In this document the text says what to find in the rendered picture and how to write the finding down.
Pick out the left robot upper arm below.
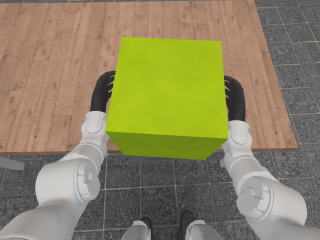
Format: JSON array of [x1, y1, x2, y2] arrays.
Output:
[[0, 157, 100, 240]]

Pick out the right robot upper arm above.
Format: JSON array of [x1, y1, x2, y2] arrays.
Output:
[[236, 176, 320, 240]]

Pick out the right robot foot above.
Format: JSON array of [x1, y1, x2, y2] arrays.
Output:
[[180, 210, 195, 240]]

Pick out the left robot forearm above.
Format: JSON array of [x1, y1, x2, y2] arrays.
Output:
[[35, 111, 109, 202]]

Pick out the left robot thigh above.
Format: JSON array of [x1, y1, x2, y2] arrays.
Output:
[[121, 225, 151, 240]]

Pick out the table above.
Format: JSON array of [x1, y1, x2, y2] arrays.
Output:
[[0, 0, 298, 170]]

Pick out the robot right hand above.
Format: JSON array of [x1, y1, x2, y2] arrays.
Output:
[[224, 75, 246, 122]]

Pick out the right robot forearm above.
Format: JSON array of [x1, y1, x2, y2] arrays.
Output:
[[221, 120, 282, 196]]

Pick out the carton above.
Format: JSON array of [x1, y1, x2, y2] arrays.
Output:
[[105, 37, 229, 160]]

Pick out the robot left hand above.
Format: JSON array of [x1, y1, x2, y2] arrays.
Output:
[[90, 71, 116, 113]]

